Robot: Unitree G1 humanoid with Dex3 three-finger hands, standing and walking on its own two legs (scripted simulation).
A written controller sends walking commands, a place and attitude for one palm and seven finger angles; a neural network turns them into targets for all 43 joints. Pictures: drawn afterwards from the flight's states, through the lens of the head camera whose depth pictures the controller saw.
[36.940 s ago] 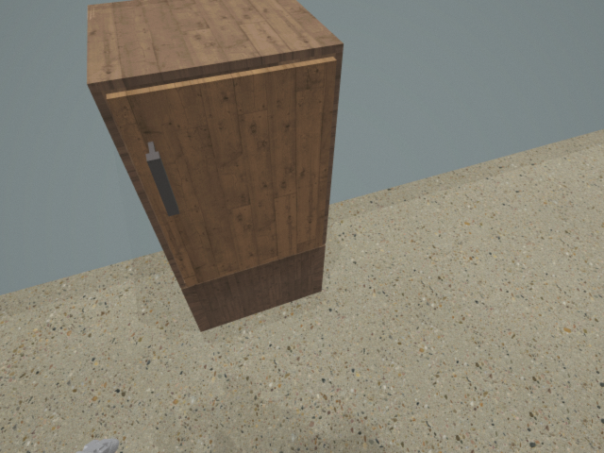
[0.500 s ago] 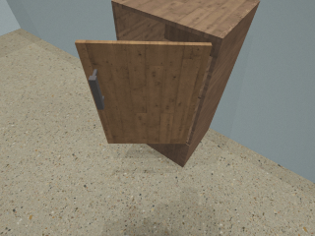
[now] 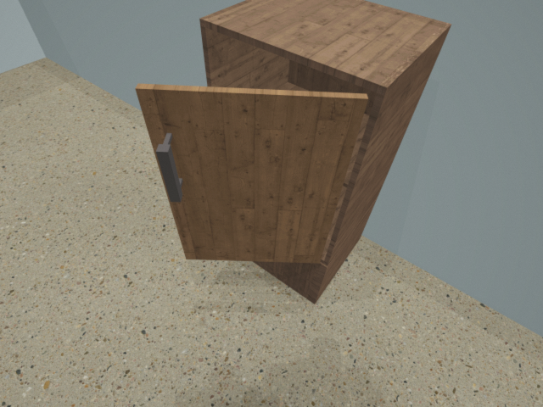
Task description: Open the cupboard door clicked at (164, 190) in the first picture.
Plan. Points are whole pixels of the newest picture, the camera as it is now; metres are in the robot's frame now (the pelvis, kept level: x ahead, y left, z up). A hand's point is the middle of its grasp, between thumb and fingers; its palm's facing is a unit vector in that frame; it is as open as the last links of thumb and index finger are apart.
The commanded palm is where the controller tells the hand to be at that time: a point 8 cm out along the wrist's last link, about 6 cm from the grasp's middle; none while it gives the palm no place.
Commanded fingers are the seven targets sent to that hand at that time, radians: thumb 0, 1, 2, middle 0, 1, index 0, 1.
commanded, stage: look again from close up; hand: left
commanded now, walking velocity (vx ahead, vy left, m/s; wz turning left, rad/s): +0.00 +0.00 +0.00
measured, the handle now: (172, 168) +0.56 +0.26 -0.02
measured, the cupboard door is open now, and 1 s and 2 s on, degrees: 36 36 36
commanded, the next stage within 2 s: raise the hand with hooked fingers in 0.10 s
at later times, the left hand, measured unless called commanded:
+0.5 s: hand (139, 372) +0.17 +0.20 -0.04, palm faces +0.09 -0.99 -0.09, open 8.0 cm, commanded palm +0.12 +0.27 -0.05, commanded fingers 0.00 0.53 0.74 -0.23 -0.54 -0.23 -0.54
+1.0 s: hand (115, 366) +0.18 +0.24 -0.04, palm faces +0.07 -1.00 -0.05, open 10.9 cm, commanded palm +0.15 +0.29 -0.03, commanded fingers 0.00 -0.06 0.49 -0.27 -0.92 -0.27 -0.92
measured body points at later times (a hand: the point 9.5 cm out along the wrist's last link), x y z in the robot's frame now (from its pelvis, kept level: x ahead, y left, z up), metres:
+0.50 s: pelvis -0.04 -0.02 -0.06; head +0.01 -0.02 +0.38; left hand +0.16 +0.25 -0.03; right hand +0.15 -0.27 -0.14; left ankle +0.03 +0.12 -0.73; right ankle -0.07 -0.12 -0.73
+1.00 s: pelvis -0.06 -0.01 -0.08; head -0.01 +0.00 +0.37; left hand +0.17 +0.29 -0.03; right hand +0.09 -0.25 -0.17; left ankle +0.03 +0.12 -0.73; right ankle -0.07 -0.12 -0.73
